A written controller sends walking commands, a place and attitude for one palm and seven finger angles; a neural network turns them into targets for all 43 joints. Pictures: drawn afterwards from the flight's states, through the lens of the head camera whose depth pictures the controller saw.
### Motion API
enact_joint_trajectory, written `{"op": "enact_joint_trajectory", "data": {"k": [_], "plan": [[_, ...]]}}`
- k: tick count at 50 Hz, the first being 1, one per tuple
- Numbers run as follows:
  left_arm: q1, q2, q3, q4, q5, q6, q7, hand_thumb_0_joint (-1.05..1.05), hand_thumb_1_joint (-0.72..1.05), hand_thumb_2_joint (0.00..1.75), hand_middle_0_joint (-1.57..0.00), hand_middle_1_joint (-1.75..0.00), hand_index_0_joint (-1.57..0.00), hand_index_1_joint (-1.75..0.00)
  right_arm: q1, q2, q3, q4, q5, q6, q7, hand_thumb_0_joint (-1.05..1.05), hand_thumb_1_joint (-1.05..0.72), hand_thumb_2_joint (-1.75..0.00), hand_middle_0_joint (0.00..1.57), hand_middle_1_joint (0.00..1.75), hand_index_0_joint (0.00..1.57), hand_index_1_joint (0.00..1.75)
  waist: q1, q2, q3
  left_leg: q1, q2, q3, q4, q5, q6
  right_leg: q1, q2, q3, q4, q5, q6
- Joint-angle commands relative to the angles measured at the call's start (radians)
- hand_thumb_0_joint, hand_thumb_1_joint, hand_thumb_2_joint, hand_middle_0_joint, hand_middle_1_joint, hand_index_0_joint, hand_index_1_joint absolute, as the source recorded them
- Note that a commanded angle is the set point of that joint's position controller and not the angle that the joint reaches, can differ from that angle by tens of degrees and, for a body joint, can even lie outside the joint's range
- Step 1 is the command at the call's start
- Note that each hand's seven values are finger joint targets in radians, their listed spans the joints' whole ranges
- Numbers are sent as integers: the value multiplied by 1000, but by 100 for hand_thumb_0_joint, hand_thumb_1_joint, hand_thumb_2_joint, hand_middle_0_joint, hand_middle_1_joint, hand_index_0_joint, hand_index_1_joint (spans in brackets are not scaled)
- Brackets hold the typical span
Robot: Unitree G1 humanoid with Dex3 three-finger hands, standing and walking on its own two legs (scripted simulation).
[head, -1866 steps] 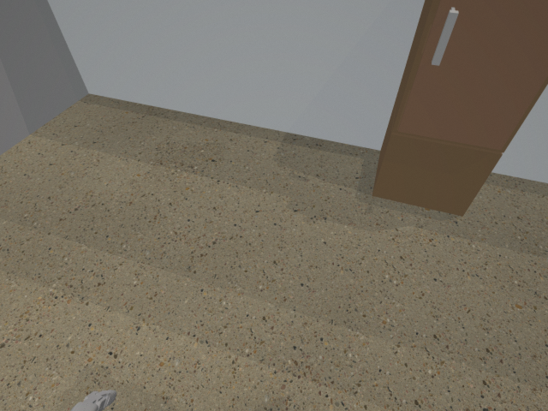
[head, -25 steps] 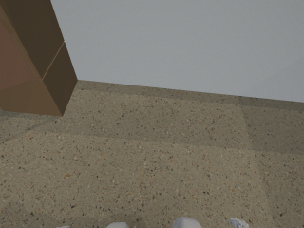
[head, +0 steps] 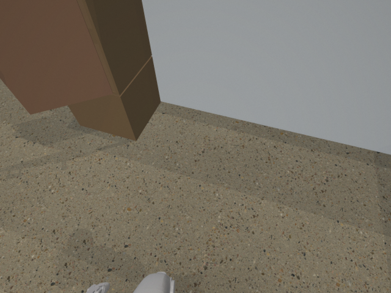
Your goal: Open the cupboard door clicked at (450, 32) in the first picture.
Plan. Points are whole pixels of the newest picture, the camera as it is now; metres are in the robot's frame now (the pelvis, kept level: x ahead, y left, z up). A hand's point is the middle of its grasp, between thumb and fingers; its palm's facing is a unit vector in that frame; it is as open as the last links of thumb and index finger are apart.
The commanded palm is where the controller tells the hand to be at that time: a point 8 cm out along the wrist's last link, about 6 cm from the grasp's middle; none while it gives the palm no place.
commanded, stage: turn to face it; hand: left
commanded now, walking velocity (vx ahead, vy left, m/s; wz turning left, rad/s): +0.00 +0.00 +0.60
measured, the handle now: out of the picture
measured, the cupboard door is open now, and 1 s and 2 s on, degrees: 40 40 40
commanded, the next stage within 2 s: take the last steps up to it in 0.56 s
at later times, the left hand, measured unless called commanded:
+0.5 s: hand out of the picture +0.04 +0.23 -0.16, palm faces +0.26 -0.92 -0.29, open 7.4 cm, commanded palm none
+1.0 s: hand out of the picture -0.08 +0.21 -0.19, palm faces +0.47 -0.86 -0.20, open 7.4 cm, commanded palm none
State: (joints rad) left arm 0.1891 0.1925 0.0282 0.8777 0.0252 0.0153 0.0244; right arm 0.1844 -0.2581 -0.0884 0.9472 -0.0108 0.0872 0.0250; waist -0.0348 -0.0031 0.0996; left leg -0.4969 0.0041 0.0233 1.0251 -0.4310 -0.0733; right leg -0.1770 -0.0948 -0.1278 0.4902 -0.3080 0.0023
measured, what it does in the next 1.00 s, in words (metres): steps on the spot, turning left: left foot, then right foot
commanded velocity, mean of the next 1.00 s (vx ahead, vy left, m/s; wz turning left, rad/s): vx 0.11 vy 0.05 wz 0.30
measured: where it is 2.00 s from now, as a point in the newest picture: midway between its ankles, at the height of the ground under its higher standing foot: (152, 268)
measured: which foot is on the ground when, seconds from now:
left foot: up 0.00-0.14, down 0.16-0.52, up 0.54-0.94, down 0.96-1.00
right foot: down 0.00-0.16, up 0.18-0.50, down 0.52-0.96, up 0.98-1.00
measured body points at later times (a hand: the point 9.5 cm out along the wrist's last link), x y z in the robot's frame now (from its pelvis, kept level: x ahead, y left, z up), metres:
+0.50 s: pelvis +0.01 +0.00 -0.01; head +0.04 +0.00 +0.44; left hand +0.03 +0.28 -0.14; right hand +0.16 -0.21 -0.16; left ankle +0.00 +0.14 -0.74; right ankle +0.04 -0.12 -0.73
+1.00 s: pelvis +0.03 +0.04 -0.01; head +0.05 +0.07 +0.44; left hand -0.10 +0.25 -0.17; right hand +0.21 -0.16 -0.14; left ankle -0.02 +0.13 -0.74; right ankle +0.03 -0.11 -0.72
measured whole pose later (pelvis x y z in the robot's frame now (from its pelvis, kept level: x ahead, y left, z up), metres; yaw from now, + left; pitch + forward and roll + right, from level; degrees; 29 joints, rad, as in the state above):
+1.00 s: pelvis +0.03 +0.04 -0.01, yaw +23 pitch +1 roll +1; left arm 0.33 0.23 0.07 1.05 0.03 0.02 -0.01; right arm 0.18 -0.20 -0.05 0.97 -0.02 0.00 0.01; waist 0.05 -0.06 0.06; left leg -0.26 0.00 0.08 0.54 -0.27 0.03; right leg -0.27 -0.15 -0.14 0.74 -0.46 0.04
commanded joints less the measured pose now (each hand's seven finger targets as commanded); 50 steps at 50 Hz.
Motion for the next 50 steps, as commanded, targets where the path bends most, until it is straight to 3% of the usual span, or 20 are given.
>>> {"op": "enact_joint_trajectory", "data": {"k": [1,4,6,7,8,9,13,21,24,25,26,27,28,29,32,41,46,47,48,50], "plan": [[72,235,74,-46,3,-24,7,0,90,90,-20,-30,-20,-30,-128,-28,6,-118,2,-41,10,0,-90,-90,20,30,20,30,75,-186,-104,16,10,64,-209,-25,4,136,-255,98,-80,585,-113],[93,245,79,-27,4,-22,1,0,90,90,-20,-30,-20,-30,-103,-33,8,-119,4,-52,6,0,-90,-90,20,30,20,30,65,-211,-134,122,-15,94,-377,32,23,135,-252,72,5,646,-81],[65,241,80,-33,-11,-18,-5,0,90,90,-20,-30,-20,-30,-18,-71,0,-97,-1,-60,1,0,-90,-90,20,30,20,30,8,-161,-170,309,-16,79,-561,224,45,36,-224,10,137,581,-20],[62,202,75,-55,-16,-14,-9,0,90,90,-20,-30,-20,-30,49,-152,-21,-86,-8,-70,-7,0,-90,-90,20,30,20,30,-29,20,-237,498,131,-95,-596,446,109,-135,-158,-43,312,359,39],[20,125,51,-95,-22,-10,-15,0,90,90,-20,-30,-20,-30,130,-255,-49,-75,-12,-73,-17,0,-90,-90,20,30,20,30,-73,299,-263,609,395,-449,-621,871,270,-394,-23,-38,542,-325,101],[-39,142,46,-110,-13,5,-5,0,90,90,-20,-30,-20,-30,173,-256,-45,-54,-6,-65,-26,0,-90,-90,20,30,20,30,-78,201,-262,575,426,-406,-595,935,326,-405,-35,87,631,-367,81],[-19,137,58,-52,-7,20,-12,0,90,90,-20,-30,-20,-30,-11,-169,-13,-99,-15,-74,-48,0,-90,-90,20,30,20,30,4,205,-136,335,261,-270,-666,570,248,-358,-21,135,644,-165,73],[27,109,47,-28,-10,15,-16,0,90,90,-20,-30,-20,-30,-37,-160,-7,-92,-19,-67,-43,0,-90,-90,20,30,20,30,28,151,-130,252,219,-274,-671,426,234,-152,55,75,282,-134,64],[115,126,52,3,-10,-2,-13,0,90,90,-20,-30,-20,-30,-67,-141,-5,-91,-6,-63,-38,0,-90,-90,20,30,20,30,72,125,-136,149,157,-239,-585,352,175,42,68,64,17,67,58],[140,165,59,8,-5,-13,-6,0,90,90,-20,-30,-20,-30,-62,-99,0,-95,1,-64,-35,0,-90,-90,20,30,20,30,83,2,-144,79,91,-191,-487,255,127,124,-19,164,-119,81,34],[147,251,77,9,7,-22,1,0,90,90,-20,-30,-20,-30,-54,-34,10,-110,8,-64,-29,0,-90,-90,20,30,20,30,84,-272,-129,-45,-51,-45,-280,1,54,154,-255,441,-223,119,-62],[142,280,75,-6,4,-22,1,0,90,90,-20,-30,-20,-30,-86,-65,5,-124,4,-54,-26,0,-90,-90,20,30,20,30,100,-290,-108,-28,-39,-67,-61,-187,51,25,-381,512,-265,153,-161],[98,238,64,-17,1,-25,3,0,90,90,-20,-30,-20,-30,-72,-67,2,-104,-2,-48,-21,0,-90,-90,20,30,20,30,71,-197,-79,-33,-19,-104,57,-125,56,-32,-332,449,-266,103,-177],[47,199,64,-19,0,-25,10,0,90,90,-20,-30,-20,-30,-55,-62,-7,-82,-4,-40,-21,0,-90,-90,20,30,20,30,43,-257,-65,-46,0,-100,113,-80,53,-39,-284,396,-254,151,-155],[44,156,49,-17,-5,-34,4,0,90,90,-20,-30,-20,-30,-39,-37,5,-45,-1,-38,-15,0,-90,-90,20,30,20,30,33,-196,-73,-27,9,-53,104,1,27,16,-202,208,-189,393,-123],[186,206,85,75,9,-56,-10,0,90,90,-20,-30,-20,-30,-127,-2,18,-58,-4,-71,7,0,-90,-90,20,30,20,30,118,-165,-65,-1,35,25,-267,-37,35,148,-307,263,-263,21,-155],[98,192,88,82,-1,-45,-26,0,90,90,-20,-30,-20,-30,59,-23,20,-1,-4,-95,-3,0,-90,-90,20,30,20,30,14,-82,-90,411,-8,87,-620,121,62,-119,-207,84,-92,-111,-52],[83,144,79,65,-8,-39,-34,0,90,90,-20,-30,-20,-30,153,-98,1,21,-10,-103,-15,0,-90,-90,20,30,20,30,-33,136,-135,571,125,-110,-707,29,125,-280,-114,-4,134,-141,2],[32,83,61,21,-10,-38,-39,0,90,90,-20,-30,-20,-30,258,-183,-20,37,-21,-102,-28,0,-90,-90,20,30,20,30,-75,386,-129,638,339,-427,-799,-5,242,-491,13,-81,435,-308,45],[-75,87,54,-6,2,-44,-39,0,90,90,-20,-30,-20,-30,272,-150,-2,45,-20,-103,-40,0,-90,-90,20,30,20,30,-70,192,-71,541,362,-417,-821,50,318,-577,-33,70,644,-242,8]]}}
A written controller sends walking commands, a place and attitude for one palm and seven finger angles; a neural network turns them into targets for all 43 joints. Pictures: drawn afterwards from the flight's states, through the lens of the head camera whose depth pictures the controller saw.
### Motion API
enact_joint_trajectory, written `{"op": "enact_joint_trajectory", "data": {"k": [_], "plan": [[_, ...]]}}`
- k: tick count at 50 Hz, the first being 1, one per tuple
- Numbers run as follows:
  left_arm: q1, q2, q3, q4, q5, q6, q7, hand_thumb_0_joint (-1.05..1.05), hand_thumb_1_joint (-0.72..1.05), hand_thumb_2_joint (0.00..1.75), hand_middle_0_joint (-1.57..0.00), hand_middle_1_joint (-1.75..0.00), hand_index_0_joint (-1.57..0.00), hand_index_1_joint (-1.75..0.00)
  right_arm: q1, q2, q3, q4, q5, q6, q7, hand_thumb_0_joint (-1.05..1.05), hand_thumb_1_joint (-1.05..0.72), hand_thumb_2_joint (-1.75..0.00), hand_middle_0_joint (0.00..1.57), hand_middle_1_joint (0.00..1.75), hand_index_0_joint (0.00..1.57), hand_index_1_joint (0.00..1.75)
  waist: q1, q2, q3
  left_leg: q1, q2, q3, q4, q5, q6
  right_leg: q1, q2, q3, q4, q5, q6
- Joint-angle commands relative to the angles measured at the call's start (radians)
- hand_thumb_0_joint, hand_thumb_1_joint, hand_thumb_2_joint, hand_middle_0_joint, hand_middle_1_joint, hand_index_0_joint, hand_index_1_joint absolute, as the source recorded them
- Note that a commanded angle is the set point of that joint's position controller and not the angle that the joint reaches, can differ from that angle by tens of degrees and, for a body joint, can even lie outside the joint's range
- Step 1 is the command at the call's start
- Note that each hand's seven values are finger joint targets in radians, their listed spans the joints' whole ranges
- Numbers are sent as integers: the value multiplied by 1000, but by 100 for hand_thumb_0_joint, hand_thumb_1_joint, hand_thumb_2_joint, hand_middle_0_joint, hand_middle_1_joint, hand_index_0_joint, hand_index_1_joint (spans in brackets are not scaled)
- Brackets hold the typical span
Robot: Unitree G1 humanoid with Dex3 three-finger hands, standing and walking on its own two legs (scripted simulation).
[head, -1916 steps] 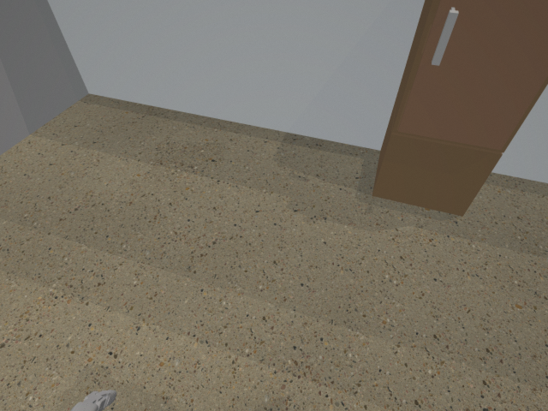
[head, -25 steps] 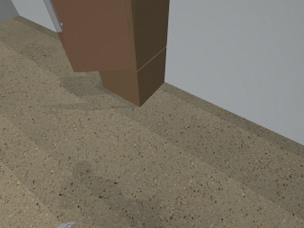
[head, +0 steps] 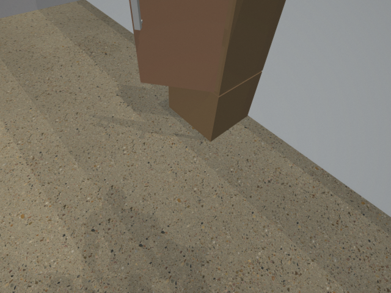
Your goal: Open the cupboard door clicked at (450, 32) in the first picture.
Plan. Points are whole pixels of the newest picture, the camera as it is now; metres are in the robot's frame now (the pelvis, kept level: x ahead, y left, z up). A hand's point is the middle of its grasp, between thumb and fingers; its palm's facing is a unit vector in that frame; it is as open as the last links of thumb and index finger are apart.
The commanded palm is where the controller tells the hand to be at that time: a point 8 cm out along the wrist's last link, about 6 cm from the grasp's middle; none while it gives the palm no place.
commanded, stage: take the last steps up to it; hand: left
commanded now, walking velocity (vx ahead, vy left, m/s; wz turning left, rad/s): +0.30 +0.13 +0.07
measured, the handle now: (137, 5) +1.08 +0.35 +0.06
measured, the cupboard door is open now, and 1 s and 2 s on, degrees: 40 40 40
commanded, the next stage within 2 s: come to a stop and stand still in 1.28 s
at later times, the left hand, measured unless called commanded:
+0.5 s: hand (135, 236) +0.25 +0.17 -0.15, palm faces +0.05 -0.98 -0.21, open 7.4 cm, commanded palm none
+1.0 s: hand (104, 225) +0.28 +0.27 -0.18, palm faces +0.12 -0.98 -0.16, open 7.4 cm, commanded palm none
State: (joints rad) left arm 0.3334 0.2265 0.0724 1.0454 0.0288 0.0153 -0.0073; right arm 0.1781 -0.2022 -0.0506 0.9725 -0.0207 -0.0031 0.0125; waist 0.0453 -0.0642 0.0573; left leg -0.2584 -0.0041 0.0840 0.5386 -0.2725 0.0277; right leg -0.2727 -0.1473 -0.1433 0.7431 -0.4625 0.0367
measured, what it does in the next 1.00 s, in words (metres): walks ahead: right foot, then left foot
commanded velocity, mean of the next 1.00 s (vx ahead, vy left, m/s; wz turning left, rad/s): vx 0.30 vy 0.09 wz -0.01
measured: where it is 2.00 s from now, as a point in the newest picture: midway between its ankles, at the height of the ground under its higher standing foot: (178, 225)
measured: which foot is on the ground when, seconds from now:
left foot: down 0.00-0.38, up 0.40-0.86, down 0.88-1.00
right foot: up 0.00-0.36, down 0.38-0.88, up 0.90-1.00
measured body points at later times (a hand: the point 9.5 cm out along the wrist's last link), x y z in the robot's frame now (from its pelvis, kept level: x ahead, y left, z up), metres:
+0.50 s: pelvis +0.16 -0.01 +0.00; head +0.18 -0.03 +0.45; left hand +0.25 +0.22 -0.13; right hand +0.10 -0.23 -0.16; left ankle +0.08 +0.12 -0.66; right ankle +0.19 -0.08 -0.73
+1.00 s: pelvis +0.34 +0.10 +0.00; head +0.37 +0.11 +0.45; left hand +0.28 +0.32 -0.16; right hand +0.45 -0.12 -0.14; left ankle +0.38 +0.19 -0.73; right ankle +0.26 -0.04 -0.64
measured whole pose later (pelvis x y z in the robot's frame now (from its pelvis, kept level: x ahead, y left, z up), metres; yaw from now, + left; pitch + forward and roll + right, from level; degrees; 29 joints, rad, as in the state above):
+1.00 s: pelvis +0.34 +0.10 +0.00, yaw +1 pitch +0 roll +1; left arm 0.35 0.17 0.05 1.13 0.03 -0.01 0.00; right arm 0.15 -0.15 -0.03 0.98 -0.03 -0.07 -0.01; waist 0.06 -0.05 0.07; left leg -0.31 0.01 0.15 0.54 -0.22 0.05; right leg -0.41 -0.11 -0.05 1.18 -0.41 -0.01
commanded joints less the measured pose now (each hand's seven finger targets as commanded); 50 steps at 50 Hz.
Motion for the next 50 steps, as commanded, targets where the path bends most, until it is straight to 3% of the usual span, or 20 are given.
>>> {"op": "enact_joint_trajectory", "data": {"k": [1,4,7,14,17,18,19,20,22,24,26,30,38,41,42,43,44,45,46,50], "plan": [[-220,48,11,-155,1,-43,-9,0,90,90,-20,-30,-20,-30,228,-170,-30,8,-8,-23,-32,0,-90,-90,20,30,20,30,-121,228,-12,243,326,-436,-330,-90,199,-465,4,110,423,-13,-27],[-139,45,2,-106,0,-36,-20,0,90,90,-20,-30,-20,-30,157,-128,-10,-1,-3,-49,-35,0,-90,-90,20,30,20,30,-55,166,5,191,257,-293,-354,91,168,-389,1,108,385,125,-19],[-151,29,-9,-104,-4,-34,-17,0,90,90,-20,-30,-20,-30,205,-117,-4,33,-1,-62,-36,0,-90,-90,20,30,20,30,-48,135,9,202,230,-209,-347,293,172,-345,14,86,259,172,-11],[-260,19,-17,-149,-5,-42,-15,0,90,90,-20,-30,-20,-30,281,-101,1,96,-9,-57,-31,0,-90,-90,20,30,20,30,-70,146,47,193,225,-168,-303,354,160,-193,73,29,-45,180,-30],[-94,45,3,-99,-3,-53,-14,0,90,90,-20,-30,-20,-30,253,-97,5,106,-2,-55,-34,0,-90,-90,20,30,20,30,17,85,-7,75,162,-107,-92,357,106,131,111,22,-205,269,-54],[49,101,22,-60,1,-66,-7,0,90,90,-20,-30,-20,-30,243,-79,5,97,10,-61,-30,0,-90,-90,20,30,20,30,76,-20,-84,-68,99,-61,118,298,64,381,20,155,-260,246,-96],[186,205,49,-24,4,-72,5,0,90,90,-20,-30,-20,-30,264,-49,6,65,21,-65,-22,0,-90,-90,20,30,20,30,106,-251,-178,-302,-41,10,406,-99,7,585,-270,556,-396,240,-213],[194,221,50,-22,-14,-67,11,0,90,90,-20,-30,-20,-30,208,-77,-2,49,13,-57,-22,0,-90,-90,20,30,20,30,99,-183,-135,-369,-10,-67,640,-314,0,489,-380,690,-511,205,-282],[33,113,24,-61,-16,-72,25,0,90,90,-20,-30,-20,-30,122,-59,-8,52,6,-48,-19,0,-90,-90,20,30,20,30,38,-64,27,-397,87,-137,673,-137,-10,230,-295,523,-543,178,-230],[-41,43,7,-74,-16,-80,23,0,90,90,-20,-30,-20,-30,158,-3,-4,78,0,-24,-9,0,-90,-90,20,30,20,30,-26,-53,29,-303,120,-115,611,-33,-34,92,-212,308,-569,246,-180],[-32,25,-2,-62,-13,-95,18,0,90,90,-20,-30,-20,-30,188,16,0,89,-4,-11,0,0,-90,-90,20,30,20,30,-50,-65,5,-261,120,-73,528,34,-55,59,-162,195,-591,313,-155],[20,37,5,-23,-12,-109,14,0,90,90,-20,-30,-20,-30,113,27,-6,59,-5,-7,13,0,-90,-90,20,30,20,30,-32,-13,-2,-296,118,-33,363,105,-77,128,-151,156,-601,382,-170],[68,93,7,36,-1,-97,15,0,90,90,-20,-30,-20,-30,-85,-9,-9,-31,1,-30,33,0,-90,-90,20,30,20,30,3,-108,51,-242,88,-3,94,70,-55,191,-191,151,-546,397,-154],[49,96,14,38,-5,-86,15,0,90,90,-20,-30,-20,-30,29,-46,-15,-2,-4,-45,21,0,-90,-90,20,30,20,30,-67,-42,9,35,26,49,-59,80,-32,98,-131,85,-376,445,-114],[61,70,6,37,-7,-83,11,0,90,90,-20,-30,-20,-30,151,-96,-26,38,-8,-53,9,0,-90,-90,20,30,20,30,-113,66,-70,238,56,21,-91,62,-11,18,-78,44,-173,462,-91],[94,15,-3,18,-14,-82,7,0,90,90,-20,-30,-20,-30,289,-201,-54,65,-22,-60,-7,0,-90,-90,20,30,20,30,-155,288,-184,442,288,-282,-117,67,76,-185,45,-40,108,160,-43],[55,2,-18,-21,-14,-83,6,0,90,90,-20,-30,-20,-30,370,-251,-59,74,-13,-50,-23,0,-90,-90,20,30,20,30,-173,371,-225,483,404,-460,-218,121,153,-307,106,20,375,-126,-42],[-5,-2,-12,-42,-13,-81,10,0,90,90,-20,-30,-20,-30,338,-237,-55,68,-12,-44,-32,0,-90,-90,20,30,20,30,-162,252,-157,416,436,-451,-252,144,186,-377,68,95,509,-101,-60],[-38,-5,-10,-39,-10,-79,9,0,90,90,-20,-30,-20,-30,263,-183,-41,52,-10,-51,-33,0,-90,-90,20,30,20,30,-130,185,-119,299,393,-379,-259,144,171,-385,37,112,552,-22,-63],[14,-30,-5,-9,0,-44,-5,0,90,90,-20,-30,-20,-30,131,-79,-6,21,-4,-73,-38,0,-90,-90,20,30,20,30,-39,189,-10,44,301,-189,-363,104,119,-296,4,131,471,150,-41]]}}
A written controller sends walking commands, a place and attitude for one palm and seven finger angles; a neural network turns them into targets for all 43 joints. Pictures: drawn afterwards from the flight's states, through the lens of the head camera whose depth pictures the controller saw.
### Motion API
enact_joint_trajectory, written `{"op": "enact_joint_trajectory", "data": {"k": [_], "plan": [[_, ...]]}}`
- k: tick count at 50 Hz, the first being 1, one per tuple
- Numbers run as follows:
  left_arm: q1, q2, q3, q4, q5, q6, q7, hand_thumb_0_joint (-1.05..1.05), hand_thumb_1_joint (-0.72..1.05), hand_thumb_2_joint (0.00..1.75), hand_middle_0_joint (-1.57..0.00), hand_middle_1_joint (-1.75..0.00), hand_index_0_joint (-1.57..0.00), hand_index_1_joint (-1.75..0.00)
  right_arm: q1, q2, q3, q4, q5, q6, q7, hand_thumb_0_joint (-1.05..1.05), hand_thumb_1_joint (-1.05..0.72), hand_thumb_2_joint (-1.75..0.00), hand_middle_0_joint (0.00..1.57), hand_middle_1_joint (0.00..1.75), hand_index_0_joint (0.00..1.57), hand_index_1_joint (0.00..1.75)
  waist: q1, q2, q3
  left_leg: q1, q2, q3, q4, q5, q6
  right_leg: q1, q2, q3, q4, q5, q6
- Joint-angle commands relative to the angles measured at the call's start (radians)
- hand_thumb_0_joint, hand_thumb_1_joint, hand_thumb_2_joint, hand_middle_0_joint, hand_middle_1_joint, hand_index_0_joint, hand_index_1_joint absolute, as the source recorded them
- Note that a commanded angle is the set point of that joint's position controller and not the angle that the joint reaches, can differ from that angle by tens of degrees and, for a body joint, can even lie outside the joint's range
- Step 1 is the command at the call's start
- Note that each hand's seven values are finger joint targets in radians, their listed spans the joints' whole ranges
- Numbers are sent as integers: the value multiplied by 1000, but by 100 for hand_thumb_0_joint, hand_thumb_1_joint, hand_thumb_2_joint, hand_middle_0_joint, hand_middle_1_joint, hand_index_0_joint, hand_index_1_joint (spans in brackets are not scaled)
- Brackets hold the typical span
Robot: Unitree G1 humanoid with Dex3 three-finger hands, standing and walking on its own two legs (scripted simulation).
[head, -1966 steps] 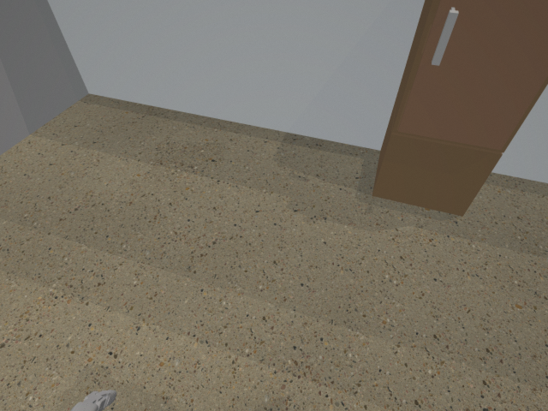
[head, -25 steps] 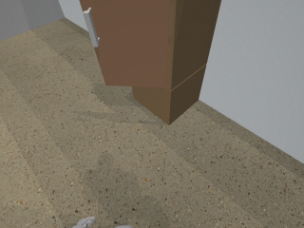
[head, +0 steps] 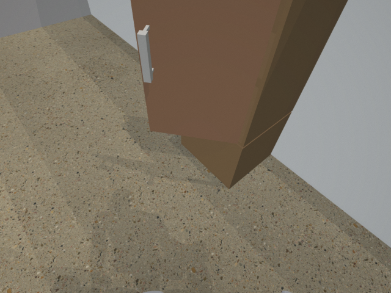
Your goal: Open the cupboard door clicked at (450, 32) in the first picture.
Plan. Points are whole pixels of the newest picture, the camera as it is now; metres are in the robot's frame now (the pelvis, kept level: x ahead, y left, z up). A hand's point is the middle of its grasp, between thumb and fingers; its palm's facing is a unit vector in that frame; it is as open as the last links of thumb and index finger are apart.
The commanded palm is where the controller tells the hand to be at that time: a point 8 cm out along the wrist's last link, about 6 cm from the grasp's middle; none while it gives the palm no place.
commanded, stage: take the last steps up to it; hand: left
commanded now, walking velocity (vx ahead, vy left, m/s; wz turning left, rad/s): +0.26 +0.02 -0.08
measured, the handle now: (147, 54) +0.75 +0.24 +0.06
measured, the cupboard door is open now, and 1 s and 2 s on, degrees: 40 40 40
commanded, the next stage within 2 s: come to a stop and stand still in 0.28 s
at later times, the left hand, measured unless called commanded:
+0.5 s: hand (142, 237) +0.26 +0.16 -0.15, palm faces -0.01 -0.98 -0.21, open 7.2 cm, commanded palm none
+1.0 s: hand (120, 250) +0.22 +0.21 -0.17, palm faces -0.03 -0.97 -0.24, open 7.4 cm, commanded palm none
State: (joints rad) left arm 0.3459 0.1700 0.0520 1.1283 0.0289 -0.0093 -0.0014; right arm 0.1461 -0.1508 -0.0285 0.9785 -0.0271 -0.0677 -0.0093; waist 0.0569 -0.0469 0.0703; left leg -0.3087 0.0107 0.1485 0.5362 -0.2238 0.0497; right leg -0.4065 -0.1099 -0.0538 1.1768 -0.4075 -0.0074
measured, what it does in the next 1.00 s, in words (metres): walks ahead: right foot, then left foot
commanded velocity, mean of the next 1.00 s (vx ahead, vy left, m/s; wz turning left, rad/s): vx -0.03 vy -0.01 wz -0.02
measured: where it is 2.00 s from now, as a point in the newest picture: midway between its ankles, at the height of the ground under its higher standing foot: outside the picture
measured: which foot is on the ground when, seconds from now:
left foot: down 0.00-0.34, up 0.36-0.62, down 0.64-1.00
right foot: up 0.00-0.30, down 0.32-0.66, up 0.68-1.00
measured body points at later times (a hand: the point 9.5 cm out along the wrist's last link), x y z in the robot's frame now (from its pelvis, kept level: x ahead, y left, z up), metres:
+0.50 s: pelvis +0.17 -0.01 +0.01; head +0.20 -0.02 +0.46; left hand +0.26 +0.21 -0.14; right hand +0.13 -0.23 -0.15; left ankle +0.15 +0.11 -0.69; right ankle +0.16 -0.11 -0.73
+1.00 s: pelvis +0.17 +0.01 +0.00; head +0.20 +0.02 +0.45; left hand +0.22 +0.26 -0.15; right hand +0.25 -0.24 -0.14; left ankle +0.25 +0.11 -0.73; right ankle +0.10 -0.12 -0.70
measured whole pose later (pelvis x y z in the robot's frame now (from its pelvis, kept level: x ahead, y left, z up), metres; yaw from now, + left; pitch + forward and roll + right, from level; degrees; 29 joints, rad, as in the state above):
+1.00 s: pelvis +0.17 +0.01 +0.00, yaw -4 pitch +1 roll -2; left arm 0.21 0.22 0.05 0.99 0.02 0.06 0.02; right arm 0.11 -0.19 -0.04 0.97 -0.03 0.03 -0.03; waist 0.01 0.01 0.07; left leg -0.38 0.05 0.08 0.49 -0.13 0.03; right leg -0.27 -0.02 -0.03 0.75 -0.49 0.02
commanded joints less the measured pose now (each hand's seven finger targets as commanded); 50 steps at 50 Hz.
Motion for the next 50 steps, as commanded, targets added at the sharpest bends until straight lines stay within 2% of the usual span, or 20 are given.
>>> {"op": "enact_joint_trajectory", "data": {"k": [1,9,12,14,15,16,17,18,20,22,26,29,30,32,33,34,36,41,47,50], "plan": [[0,24,16,-96,-2,-14,-12,0,90,90,-20,-30,-20,-30,167,-130,-26,18,3,-10,-16,0,-90,-90,20,30,20,30,-42,160,-25,91,279,-231,-370,67,102,-152,-32,38,-1,109,5],[-172,30,9,-182,-2,-13,-17,0,90,90,-20,-30,-20,-30,232,-136,-29,59,-5,-8,-12,0,-90,-90,20,30,20,30,-64,97,-9,173,276,-173,-361,190,138,-85,-2,-7,-416,164,6],[-190,37,5,-190,-2,-17,-15,0,90,90,-20,-30,-20,-30,252,-146,-27,80,-8,1,-13,0,-90,-90,20,30,20,30,-64,110,-27,191,262,-145,-282,261,115,20,37,-41,-533,157,-4],[-125,62,12,-167,1,-26,-12,0,90,90,-20,-30,-20,-30,254,-129,-19,91,-3,9,-12,0,-90,-90,20,30,20,30,-32,62,-36,131,205,-105,-151,246,60,197,67,-56,-674,230,-17],[-34,101,23,-138,0,-35,-8,0,90,90,-20,-30,-20,-30,243,-116,-14,87,6,5,-10,0,-90,-90,20,30,20,30,10,11,-85,38,146,-56,-16,206,19,381,24,15,-713,316,-40],[77,186,42,-104,4,-47,1,0,90,90,-20,-30,-20,-30,242,-85,-10,67,16,2,-6,0,-90,-90,20,30,20,30,42,-162,-145,-176,43,15,190,-18,-36,587,-182,286,-761,440,-127],[144,251,49,-90,-12,-44,6,0,90,90,-20,-30,-20,-30,230,-101,-13,50,17,9,-3,0,-90,-90,20,30,20,30,56,-232,-161,-273,-8,3,438,-430,-64,611,-359,470,-877,493,-253],[101,230,48,-102,-16,-42,15,0,90,90,-20,-30,-20,-30,188,-110,-20,45,15,15,-4,0,-90,-90,20,30,20,30,48,-119,-101,-319,39,-105,533,-404,-59,535,-353,439,-902,444,-280],[-21,144,26,-127,-17,-42,26,0,90,90,-20,-30,-20,-30,143,-78,-16,56,17,29,-8,0,-90,-90,20,30,20,30,-12,-88,-41,-274,80,-143,512,-278,-74,390,-258,266,-890,678,-214],[-96,110,8,-144,-17,-47,28,0,90,90,-20,-30,-20,-30,203,-36,-1,82,22,51,-11,0,-90,-90,20,30,20,30,-64,-72,-92,-122,69,-125,377,-219,-97,307,-195,108,-860,919,-173],[-113,139,21,-140,-13,-28,38,0,90,90,-20,-30,-20,-30,210,-24,-3,91,25,76,-10,0,-90,-90,20,30,20,30,-68,-67,-120,-18,9,-67,146,-77,-110,294,-135,46,-780,970,-143],[-120,158,24,-133,-14,-2,41,0,90,90,-20,-30,-20,-30,201,-66,-22,76,19,90,-13,0,-90,-90,20,30,20,30,-76,-102,-102,64,11,-78,-7,71,-101,246,-124,54,-710,764,-99],[-115,153,24,-140,-18,7,42,0,90,90,-20,-30,-20,-30,201,-104,-31,66,15,87,-15,0,-90,-90,20,30,20,30,-75,-49,-100,112,54,-108,-56,254,-79,205,-98,38,-660,669,-66],[-73,88,9,-159,-26,25,47,0,90,90,-20,-30,-20,-30,194,-208,-48,38,8,82,-26,0,-90,-90,20,30,20,30,-67,191,-126,170,301,-345,-97,779,76,97,44,-43,-515,102,23],[-63,81,6,-161,-26,35,51,0,90,90,-20,-30,-20,-30,189,-235,-55,33,2,87,-29,0,-90,-90,20,30,20,30,-75,230,-122,118,355,-365,-151,748,143,114,89,-20,-344,-207,21],[-71,79,5,-166,-25,46,49,0,90,90,-20,-30,-20,-30,153,-224,-49,17,-1,85,-35,0,-90,-90,20,30,20,30,-67,227,-85,79,361,-385,-172,711,174,77,101,21,-212,-268,18],[-93,103,18,-154,-21,57,44,0,90,90,-20,-30,-20,-30,116,-206,-43,2,-2,83,-48,0,-90,-90,20,30,20,30,-74,252,-90,71,349,-375,-164,710,183,26,89,92,-77,-229,19],[-72,107,26,-165,-17,67,32,0,90,90,-20,-30,-20,-30,62,-220,-53,-38,0,86,-52,0,-90,-90,20,30,20,30,-70,148,-178,162,317,-328,-168,457,157,-24,102,90,-66,-128,42],[-59,90,14,-181,-9,64,14,0,90,90,-20,-30,-20,-30,60,-242,-64,-30,-6,87,-34,0,-90,-90,20,30,20,30,-85,224,-160,110,298,-335,-257,54,111,113,90,22,-417,-115,25],[65,92,13,-129,-10,51,11,0,90,90,-20,-30,-20,-30,32,-223,-67,-26,1,95,-21,0,-90,-90,20,30,20,30,-36,173,-121,-45,190,-256,-254,-193,18,341,109,-20,-762,57,0]]}}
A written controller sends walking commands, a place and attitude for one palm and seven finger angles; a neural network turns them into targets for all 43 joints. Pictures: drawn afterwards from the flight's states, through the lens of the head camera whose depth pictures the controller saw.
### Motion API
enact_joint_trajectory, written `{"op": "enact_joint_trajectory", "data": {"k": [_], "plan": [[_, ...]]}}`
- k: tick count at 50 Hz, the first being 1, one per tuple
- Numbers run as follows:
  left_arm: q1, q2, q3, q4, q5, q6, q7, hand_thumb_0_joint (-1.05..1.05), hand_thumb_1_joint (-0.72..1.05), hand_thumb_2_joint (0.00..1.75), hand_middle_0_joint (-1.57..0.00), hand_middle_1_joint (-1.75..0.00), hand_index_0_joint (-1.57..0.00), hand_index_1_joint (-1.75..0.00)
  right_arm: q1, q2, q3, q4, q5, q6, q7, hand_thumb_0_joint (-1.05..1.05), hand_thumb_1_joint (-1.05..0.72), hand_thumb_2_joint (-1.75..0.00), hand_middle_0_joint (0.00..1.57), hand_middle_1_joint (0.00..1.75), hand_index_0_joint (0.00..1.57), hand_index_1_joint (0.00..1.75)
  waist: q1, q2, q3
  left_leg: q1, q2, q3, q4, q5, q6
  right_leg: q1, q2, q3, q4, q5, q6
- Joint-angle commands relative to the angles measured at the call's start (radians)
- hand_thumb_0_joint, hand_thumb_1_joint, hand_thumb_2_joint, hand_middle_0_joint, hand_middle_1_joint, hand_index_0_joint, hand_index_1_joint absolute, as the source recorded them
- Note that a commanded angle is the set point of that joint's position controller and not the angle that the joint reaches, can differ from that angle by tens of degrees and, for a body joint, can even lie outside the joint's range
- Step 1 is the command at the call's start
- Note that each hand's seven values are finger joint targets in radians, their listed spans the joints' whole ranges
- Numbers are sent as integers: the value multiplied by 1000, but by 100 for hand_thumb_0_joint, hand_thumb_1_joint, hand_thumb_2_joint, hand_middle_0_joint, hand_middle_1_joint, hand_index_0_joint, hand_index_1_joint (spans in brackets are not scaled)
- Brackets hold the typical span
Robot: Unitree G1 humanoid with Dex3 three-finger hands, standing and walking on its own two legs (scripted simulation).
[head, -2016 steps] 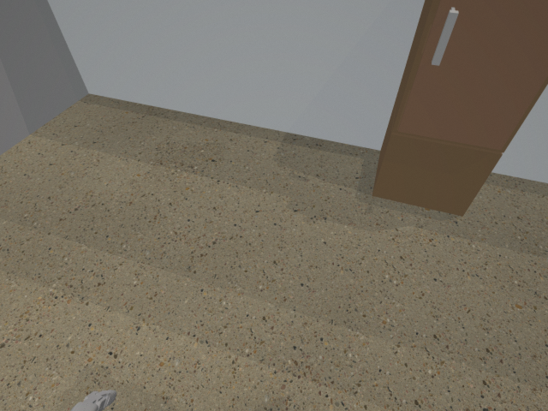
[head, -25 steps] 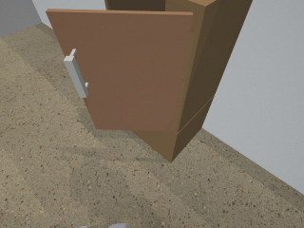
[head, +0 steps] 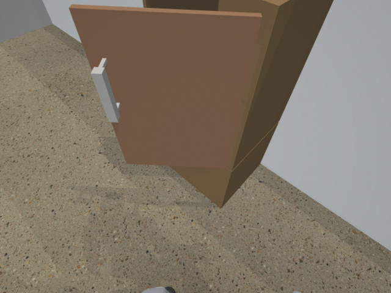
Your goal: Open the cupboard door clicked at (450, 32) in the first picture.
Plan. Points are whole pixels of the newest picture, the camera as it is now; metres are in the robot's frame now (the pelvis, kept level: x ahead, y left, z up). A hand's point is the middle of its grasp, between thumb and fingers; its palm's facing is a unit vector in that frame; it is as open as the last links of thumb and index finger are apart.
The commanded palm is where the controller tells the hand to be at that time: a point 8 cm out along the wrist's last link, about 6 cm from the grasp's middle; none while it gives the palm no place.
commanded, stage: come to a stop and stand still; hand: left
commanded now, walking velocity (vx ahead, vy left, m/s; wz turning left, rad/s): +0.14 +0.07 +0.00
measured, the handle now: (109, 91) +0.57 +0.27 +0.06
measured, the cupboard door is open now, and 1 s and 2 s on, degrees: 40 40 40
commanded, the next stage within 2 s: look again from close up in 0.30 s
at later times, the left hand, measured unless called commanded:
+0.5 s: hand out of the picture +0.01 +0.17 -0.18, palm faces +0.00 -0.98 -0.20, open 7.4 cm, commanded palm none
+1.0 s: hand out of the picture +0.01 +0.18 -0.17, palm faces -0.03 -0.97 -0.25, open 7.4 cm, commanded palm none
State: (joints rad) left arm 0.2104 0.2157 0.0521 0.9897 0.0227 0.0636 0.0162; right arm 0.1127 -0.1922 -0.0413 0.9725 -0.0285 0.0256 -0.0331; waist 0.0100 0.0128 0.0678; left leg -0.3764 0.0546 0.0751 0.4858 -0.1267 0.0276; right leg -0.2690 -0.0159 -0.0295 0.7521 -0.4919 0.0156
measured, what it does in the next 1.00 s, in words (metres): steps on the spot: right foot, then left foot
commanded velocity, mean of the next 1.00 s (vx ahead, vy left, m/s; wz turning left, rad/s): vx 0.01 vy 0.03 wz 0.00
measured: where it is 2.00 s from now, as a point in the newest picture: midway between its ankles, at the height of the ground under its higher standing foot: outside the picture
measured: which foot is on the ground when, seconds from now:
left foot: down 0.00-0.06, up 0.08-0.24, down 0.26-1.00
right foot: up 0.00-0.02, down 0.04-1.00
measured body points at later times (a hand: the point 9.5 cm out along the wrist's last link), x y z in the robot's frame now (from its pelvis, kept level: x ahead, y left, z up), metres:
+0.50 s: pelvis +0.00 +0.00 +0.00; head +0.03 +0.00 +0.45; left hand +0.02 +0.22 -0.16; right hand +0.01 -0.24 -0.16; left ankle +0.00 +0.10 -0.74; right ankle -0.05 -0.14 -0.74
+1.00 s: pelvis +0.00 -0.01 +0.00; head +0.02 -0.02 +0.45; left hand +0.02 +0.23 -0.15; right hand +0.03 -0.25 -0.16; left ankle +0.00 +0.10 -0.74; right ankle -0.05 -0.14 -0.74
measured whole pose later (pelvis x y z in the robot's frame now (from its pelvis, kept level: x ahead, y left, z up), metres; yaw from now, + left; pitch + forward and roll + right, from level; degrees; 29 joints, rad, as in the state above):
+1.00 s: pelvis +0.00 -0.01 +0.00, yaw -1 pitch +0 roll +1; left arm 0.26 0.19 -0.02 1.06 0.02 0.00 0.03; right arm 0.23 -0.20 0.01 1.06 -0.01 -0.01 -0.02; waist 0.01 0.01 0.04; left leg -0.24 -0.01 0.07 0.48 -0.25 0.02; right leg -0.17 -0.04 0.01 0.51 -0.35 0.02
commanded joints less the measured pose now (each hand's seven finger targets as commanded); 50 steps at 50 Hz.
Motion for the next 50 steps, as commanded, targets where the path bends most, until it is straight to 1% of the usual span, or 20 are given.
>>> {"op": "enact_joint_trajectory", "data": {"k": [1,2,3,4,5,6,10,13,15,17,19,20,21,23,24,27,30,33,43,50], "plan": [[232,81,19,18,5,-29,0,0,90,90,-20,-30,-20,-30,53,-131,-47,-25,11,9,7,0,-90,-90,20,30,20,30,22,-17,-86,-45,53,-114,-102,-361,-15,208,-68,83,-482,60,-60],[198,144,24,9,12,-40,4,0,90,90,-20,-30,-20,-30,31,-62,-31,-44,19,13,15,0,-90,-90,20,30,20,30,11,-247,-32,-75,-42,-32,56,-333,-71,79,-248,325,-623,-171,-130],[94,166,16,-30,7,-46,8,0,90,90,-20,-30,-20,-30,3,-80,-28,-59,13,15,29,0,-90,-90,20,30,20,30,8,-259,47,-45,-34,-58,183,-328,-64,-98,-335,378,-700,-269,-179],[25,162,11,-50,7,-50,7,0,90,90,-20,-30,-20,-30,15,-74,-27,-58,9,11,39,0,-90,-90,20,30,20,30,-18,-163,47,14,-32,-65,222,-304,-51,-145,-327,328,-678,-195,-185],[2,134,5,-43,3,-69,10,0,90,90,-20,-30,-20,-30,46,-61,-24,-25,5,4,39,0,-90,-90,20,30,20,30,-31,-185,41,26,-26,-74,217,-233,-45,-120,-260,281,-633,-79,-154],[11,114,0,-27,-4,-79,8,0,90,90,-20,-30,-20,-30,72,-64,-20,0,3,-2,37,0,-90,-90,20,30,20,30,-29,-211,36,24,-28,-73,204,-176,-45,-52,-220,226,-594,81,-136],[87,104,-6,27,-6,-97,6,0,90,90,-20,-30,-20,-30,122,-61,-7,44,13,-30,28,0,-90,-90,20,30,20,30,-14,-155,11,80,-38,-48,25,-119,-57,95,-218,155,-443,507,-116],[127,89,-4,51,-15,-94,11,0,90,90,-20,-30,-20,-30,171,-92,-2,79,16,-49,10,0,-90,-90,20,30,20,30,0,-55,-78,220,19,-92,-33,187,-31,123,-151,91,-347,608,-61],[125,66,-6,58,-15,-86,18,0,90,90,-20,-30,-20,-30,194,-104,-2,94,15,-48,-3,0,-90,-90,20,30,20,30,-2,-50,-85,240,48,-112,-9,282,-18,122,-131,73,-335,611,-51],[116,67,-6,71,-18,-76,22,0,90,90,-20,-30,-20,-30,203,-99,2,111,18,-49,-12,0,-90,-90,20,30,20,30,-3,40,-128,283,52,-120,-12,421,-5,143,-118,50,-303,598,-42],[108,50,-10,77,-16,-70,23,0,90,90,-20,-30,-20,-30,202,-93,4,118,21,-46,-16,0,-90,-90,20,30,20,30,0,26,-104,273,62,-128,-34,379,4,138,-98,41,-330,489,-33],[209,41,-26,102,-4,-100,65,0,90,90,-20,-30,-20,-30,106,-91,17,32,30,-60,4,0,-90,-90,20,30,20,30,28,67,-29,199,54,-101,151,327,-11,60,-132,128,-386,680,-40],[145,95,-23,48,-6,-107,54,0,90,90,-20,-30,-20,-30,158,-47,19,13,22,-48,14,0,-90,-90,20,30,20,30,-24,25,-32,127,15,-94,99,-22,-13,65,-172,144,-381,536,-75],[89,71,-31,35,-3,-99,40,0,90,90,-20,-30,-20,-30,213,-61,20,27,14,-44,17,0,-90,-90,20,30,20,30,-40,84,-22,122,29,-126,14,-3,1,38,-92,79,-313,288,-80],[102,60,-29,25,0,-99,40,0,90,90,-20,-30,-20,-30,230,-74,21,24,9,-54,18,0,-90,-90,20,30,20,30,-26,126,-58,128,50,-148,9,131,17,76,-66,43,-269,310,-68],[133,41,-37,32,-6,-87,37,0,90,90,-20,-30,-20,-30,211,-103,18,3,14,-58,9,0,-90,-90,20,30,20,30,-7,86,-108,168,80,-190,-24,195,49,86,-28,16,-236,202,-48],[114,41,-39,27,-4,-78,32,0,90,90,-20,-30,-20,-30,184,-102,19,-7,13,-55,8,0,-90,-90,20,30,20,30,-3,-4,-19,115,62,-180,-58,62,47,54,-39,35,-265,190,-46],[92,55,-41,20,-4,-74,27,0,90,90,-20,-30,-20,-30,177,-108,19,-7,13,-52,12,0,-90,-90,20,30,20,30,-10,-41,26,103,48,-173,-107,-81,36,17,-50,52,-288,171,-43],[102,93,-40,26,-6,-78,21,0,90,90,-20,-30,-20,-30,158,-123,24,18,16,-61,12,0,-90,-90,20,30,20,30,-3,-44,-54,192,43,-128,-94,33,29,44,-74,78,-312,292,-35],[97,107,-41,39,-6,-83,20,0,90,90,-20,-30,-20,-30,138,-119,25,48,18,-59,10,0,-90,-90,20,30,20,30,-5,-37,-43,209,40,-103,-76,69,16,46,-83,92,-335,368,-39]]}}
